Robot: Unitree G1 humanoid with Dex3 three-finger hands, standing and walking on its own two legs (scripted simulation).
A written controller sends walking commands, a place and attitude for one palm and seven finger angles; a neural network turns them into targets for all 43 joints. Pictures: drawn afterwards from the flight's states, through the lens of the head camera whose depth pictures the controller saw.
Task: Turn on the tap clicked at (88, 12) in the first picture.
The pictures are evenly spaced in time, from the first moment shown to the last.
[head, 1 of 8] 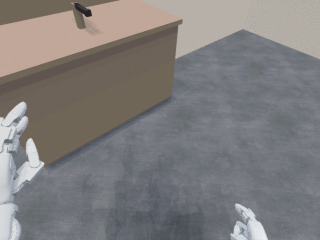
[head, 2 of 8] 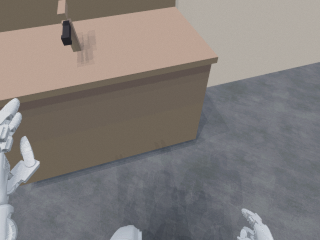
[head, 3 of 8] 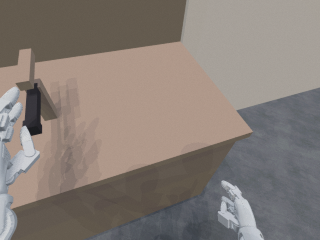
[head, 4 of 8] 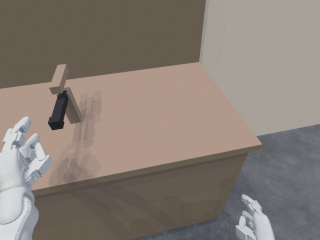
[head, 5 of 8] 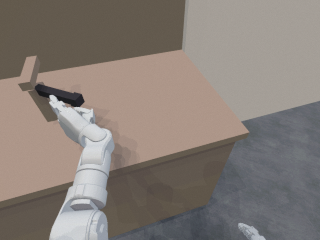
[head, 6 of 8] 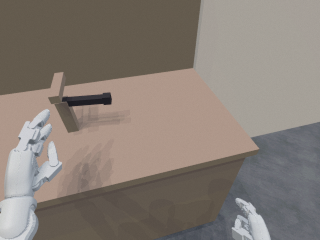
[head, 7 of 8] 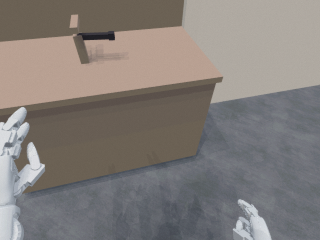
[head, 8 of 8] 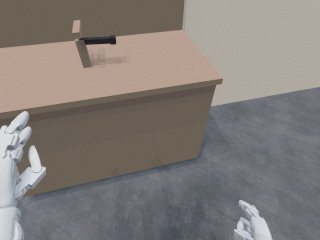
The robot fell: no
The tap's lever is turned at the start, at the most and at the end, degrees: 0 82 82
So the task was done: yes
